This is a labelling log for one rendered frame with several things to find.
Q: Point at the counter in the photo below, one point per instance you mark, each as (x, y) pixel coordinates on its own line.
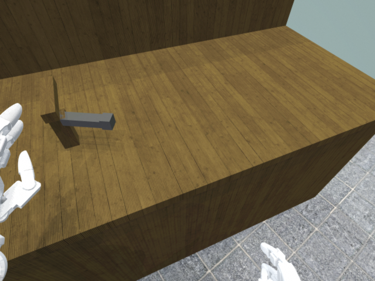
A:
(225, 117)

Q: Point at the robot right hand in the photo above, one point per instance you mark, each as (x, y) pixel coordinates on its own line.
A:
(285, 270)

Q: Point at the robot left hand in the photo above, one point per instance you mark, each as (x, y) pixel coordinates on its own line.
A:
(20, 192)

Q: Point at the tap lever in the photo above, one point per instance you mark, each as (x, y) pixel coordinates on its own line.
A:
(106, 121)

